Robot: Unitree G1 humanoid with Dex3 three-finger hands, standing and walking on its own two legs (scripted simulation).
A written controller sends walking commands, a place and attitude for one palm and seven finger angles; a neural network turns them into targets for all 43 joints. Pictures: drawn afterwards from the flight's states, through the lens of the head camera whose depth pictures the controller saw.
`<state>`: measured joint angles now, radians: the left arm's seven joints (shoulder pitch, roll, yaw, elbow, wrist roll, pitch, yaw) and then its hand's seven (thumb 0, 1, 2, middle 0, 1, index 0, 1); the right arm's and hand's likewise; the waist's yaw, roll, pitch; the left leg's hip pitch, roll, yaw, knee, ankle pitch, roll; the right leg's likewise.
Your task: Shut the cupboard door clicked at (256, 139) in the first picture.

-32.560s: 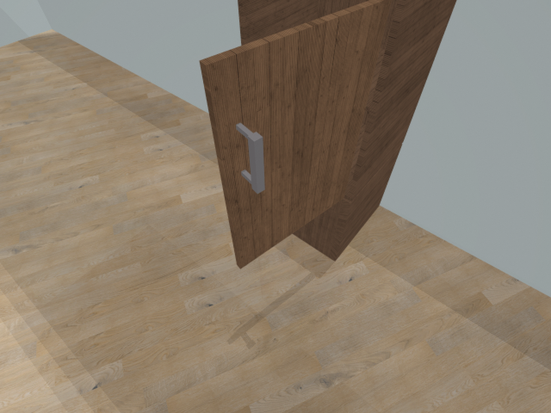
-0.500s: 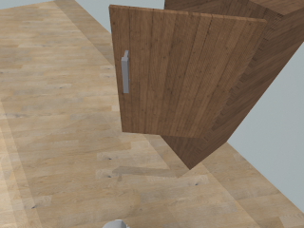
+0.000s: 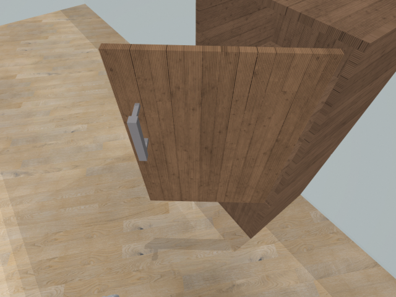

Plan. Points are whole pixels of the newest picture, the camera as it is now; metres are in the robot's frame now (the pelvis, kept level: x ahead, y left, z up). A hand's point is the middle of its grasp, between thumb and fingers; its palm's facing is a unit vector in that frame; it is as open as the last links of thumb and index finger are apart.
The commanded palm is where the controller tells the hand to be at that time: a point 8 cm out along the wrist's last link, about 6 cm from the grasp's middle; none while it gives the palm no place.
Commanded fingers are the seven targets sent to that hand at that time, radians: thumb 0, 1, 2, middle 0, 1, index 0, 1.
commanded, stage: come to a stop and stand still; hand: left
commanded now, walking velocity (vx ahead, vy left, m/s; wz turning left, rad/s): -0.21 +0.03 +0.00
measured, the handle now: (140, 133) +0.43 +0.15 +0.07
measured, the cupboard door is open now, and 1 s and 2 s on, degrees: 51 51 51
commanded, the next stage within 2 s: look again from close up in 1.20 s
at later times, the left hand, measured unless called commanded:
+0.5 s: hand out of the picture -0.01 +0.27 -0.18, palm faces +0.00 -0.98 -0.19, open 7.3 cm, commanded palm none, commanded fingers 0.00 0.90 0.90 -0.20 -0.30 -0.20 -0.30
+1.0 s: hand out of the picture -0.04 +0.17 -0.17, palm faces +0.00 -0.98 -0.17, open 7.3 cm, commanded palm none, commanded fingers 0.00 0.90 0.90 -0.20 -0.30 -0.20 -0.30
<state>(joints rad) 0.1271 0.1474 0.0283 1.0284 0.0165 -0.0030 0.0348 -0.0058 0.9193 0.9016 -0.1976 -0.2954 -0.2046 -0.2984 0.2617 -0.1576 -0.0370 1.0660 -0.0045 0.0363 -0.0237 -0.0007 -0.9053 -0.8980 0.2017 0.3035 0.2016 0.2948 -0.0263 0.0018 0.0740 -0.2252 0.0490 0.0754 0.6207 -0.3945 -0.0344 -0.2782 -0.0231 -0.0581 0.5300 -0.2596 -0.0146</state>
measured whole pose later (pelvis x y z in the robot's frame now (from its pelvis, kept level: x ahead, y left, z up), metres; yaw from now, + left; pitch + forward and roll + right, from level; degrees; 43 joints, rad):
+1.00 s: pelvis -0.05 +0.01 +0.01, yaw -1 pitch -2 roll +0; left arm 0.27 0.15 0.01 1.13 0.01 0.01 0.03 0.00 0.93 0.90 -0.20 -0.30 -0.20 -0.30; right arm 0.35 -0.12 -0.01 1.15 -0.02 0.01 -0.02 0.00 -0.90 -0.90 0.20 0.30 0.20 0.29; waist -0.03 0.00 0.03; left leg -0.23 0.03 0.05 0.43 -0.17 0.00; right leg -0.13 0.01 -0.01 0.43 -0.27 -0.01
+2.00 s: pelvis -0.03 +0.04 +0.00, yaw -1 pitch +0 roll +0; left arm 0.28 0.20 -0.01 1.06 0.02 0.01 0.03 0.00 0.91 0.90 -0.20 -0.30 -0.20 -0.30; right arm 0.23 -0.17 0.00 1.07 -0.02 -0.01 -0.01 0.00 -0.91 -0.90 0.20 0.30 0.20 0.29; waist 0.01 -0.03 0.03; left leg -0.25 -0.02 0.07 0.50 -0.24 0.04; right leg -0.14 -0.04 0.01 0.48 -0.33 0.04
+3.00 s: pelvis -0.05 +0.01 +0.00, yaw -1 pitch -2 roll -1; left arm 0.33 0.16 -0.02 1.06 0.02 -0.01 0.05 0.00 0.91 0.90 -0.20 -0.30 -0.20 -0.30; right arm 0.27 -0.17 0.00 1.04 -0.02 -0.01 -0.02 -0.01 -0.93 -0.90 0.20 0.30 0.20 0.29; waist 0.00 0.01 0.01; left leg -0.21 -0.05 0.11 0.49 -0.25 0.10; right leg -0.17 0.01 -0.10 0.49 -0.28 -0.03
